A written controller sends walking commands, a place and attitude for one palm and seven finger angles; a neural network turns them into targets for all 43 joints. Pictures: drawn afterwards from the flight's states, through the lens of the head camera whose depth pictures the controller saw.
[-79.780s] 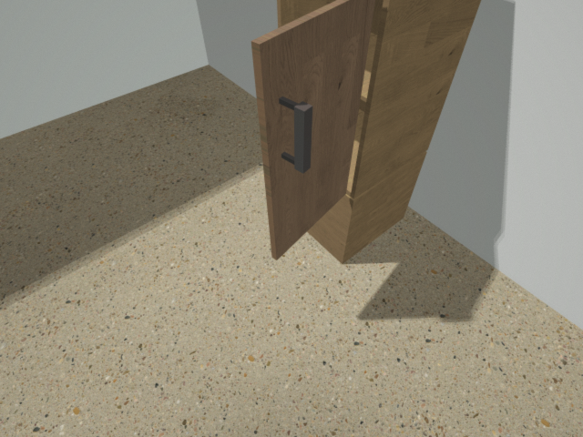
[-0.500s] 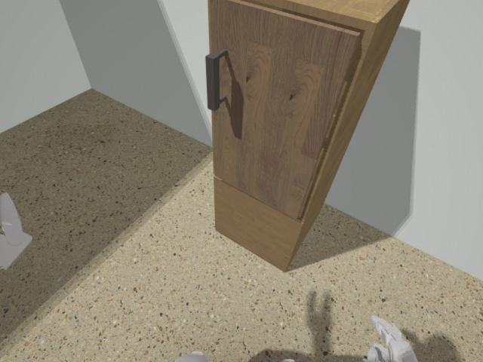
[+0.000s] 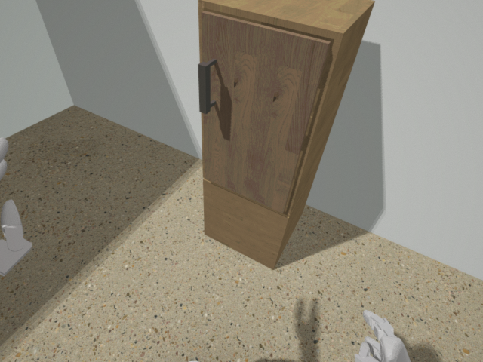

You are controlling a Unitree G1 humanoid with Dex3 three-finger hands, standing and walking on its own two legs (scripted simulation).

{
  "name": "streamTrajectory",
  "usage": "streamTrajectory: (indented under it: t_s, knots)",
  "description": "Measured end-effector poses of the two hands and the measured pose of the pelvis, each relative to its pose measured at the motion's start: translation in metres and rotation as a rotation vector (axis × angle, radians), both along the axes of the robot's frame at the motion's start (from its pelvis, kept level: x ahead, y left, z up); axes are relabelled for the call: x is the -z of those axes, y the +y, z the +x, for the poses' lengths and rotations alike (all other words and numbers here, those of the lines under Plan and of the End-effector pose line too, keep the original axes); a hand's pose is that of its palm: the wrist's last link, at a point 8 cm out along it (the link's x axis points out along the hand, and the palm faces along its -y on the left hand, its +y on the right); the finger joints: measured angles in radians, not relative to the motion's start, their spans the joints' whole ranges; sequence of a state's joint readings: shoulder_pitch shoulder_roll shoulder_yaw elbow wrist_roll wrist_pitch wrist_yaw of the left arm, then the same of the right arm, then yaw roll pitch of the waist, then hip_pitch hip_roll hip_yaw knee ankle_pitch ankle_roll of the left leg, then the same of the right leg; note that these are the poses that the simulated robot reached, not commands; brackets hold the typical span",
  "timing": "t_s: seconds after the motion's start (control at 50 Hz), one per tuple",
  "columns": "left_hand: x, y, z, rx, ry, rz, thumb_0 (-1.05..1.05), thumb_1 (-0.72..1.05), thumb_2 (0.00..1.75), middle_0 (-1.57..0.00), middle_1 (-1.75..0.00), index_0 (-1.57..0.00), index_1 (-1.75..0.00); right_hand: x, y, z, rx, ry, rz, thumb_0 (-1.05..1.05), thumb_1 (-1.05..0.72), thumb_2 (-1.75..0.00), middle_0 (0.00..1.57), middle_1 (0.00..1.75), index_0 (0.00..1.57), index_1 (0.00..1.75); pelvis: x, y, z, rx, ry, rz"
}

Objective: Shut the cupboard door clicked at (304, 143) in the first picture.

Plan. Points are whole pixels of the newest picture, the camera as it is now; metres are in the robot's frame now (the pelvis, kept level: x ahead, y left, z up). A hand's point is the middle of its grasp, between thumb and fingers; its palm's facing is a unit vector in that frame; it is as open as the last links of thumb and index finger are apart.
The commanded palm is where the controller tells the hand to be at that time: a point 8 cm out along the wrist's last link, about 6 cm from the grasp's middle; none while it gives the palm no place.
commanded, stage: stop stepping back and stand still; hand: left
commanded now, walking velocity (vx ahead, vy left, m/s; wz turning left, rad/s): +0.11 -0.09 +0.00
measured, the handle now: (208, 86) +0.82 +0.11 +0.08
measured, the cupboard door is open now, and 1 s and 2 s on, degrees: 0 0 0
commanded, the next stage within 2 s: let the arm hang, fingers relaxed in 1.06 s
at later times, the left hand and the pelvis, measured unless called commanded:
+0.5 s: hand out of the picture +0.14 +0.34 +0.18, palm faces +0.52 -0.78 -0.33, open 7.4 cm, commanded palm +0.07 +0.36 +0.19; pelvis -0.07 +0.06 +0.00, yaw +0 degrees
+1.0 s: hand out of the picture +0.18 +0.30 +0.17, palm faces +0.40 -0.79 -0.46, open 7.4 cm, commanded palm +0.12 +0.34 +0.19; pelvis -0.03 +0.05 +0.01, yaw -3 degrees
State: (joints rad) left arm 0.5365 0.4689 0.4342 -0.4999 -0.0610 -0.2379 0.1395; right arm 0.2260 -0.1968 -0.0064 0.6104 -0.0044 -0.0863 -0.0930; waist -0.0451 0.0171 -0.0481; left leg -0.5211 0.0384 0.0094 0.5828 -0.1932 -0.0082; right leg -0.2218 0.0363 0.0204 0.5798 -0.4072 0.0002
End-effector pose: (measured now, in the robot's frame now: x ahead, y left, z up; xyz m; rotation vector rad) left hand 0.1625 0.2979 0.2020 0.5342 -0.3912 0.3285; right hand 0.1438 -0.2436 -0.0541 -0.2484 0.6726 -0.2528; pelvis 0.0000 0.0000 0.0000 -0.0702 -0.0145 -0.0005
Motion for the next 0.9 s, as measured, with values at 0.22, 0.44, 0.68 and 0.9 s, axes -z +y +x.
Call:
streamTrajectory:
  t_s: [0.22,0.44,0.68,0.9]
  knots:
    - [-0.005,0.021,-0.049,-0.029,0.036,0.001,0.01,0.89,0.9,-0.21,-0.3,-0.21,-0.3,0.006,0.021,-0.071,-0.015,0.096,0.021,0.02,-0.91,-0.9,0.2,0.3,0.2,0.3,-0.005,0.016,-0.044,-0.038,0.004,0.037]
    - [0.014,0.079,-0.074,-0.195,-0.042,-0.121,0.01,0.88,0.9,-0.21,-0.3,-0.21,-0.3,0.021,0.061,-0.082,-0.052,0.115,-0.014,0.02,-0.91,-0.9,0.2,0.3,0.2,0.3,0.002,0.059,-0.066,-0.023,0.017,0.054]
    - [-0.005,0.048,-0.051,-0.018,0.093,0.032,0.01,0.89,0.9,-0.21,-0.3,-0.21,-0.3,0.007,0.09,-0.079,-0.048,0.061,0.115,0.02,-0.9,-0.9,0.2,0.3,0.21,0.3,-0.013,0.054,-0.06,0.043,0.017,0.05]
    - [0.015,0.041,-0.031,-0.071,0.131,-0.034,0.01,0.88,0.9,-0.21,-0.3,-0.21,-0.3,0.023,0.036,-0.074,0.035,0.15,0.04,0.02,-0.91,-0.9,0.2,0.3,0.2,0.3,-0.005,0.05,-0.041,0.037,0.02,0.058]
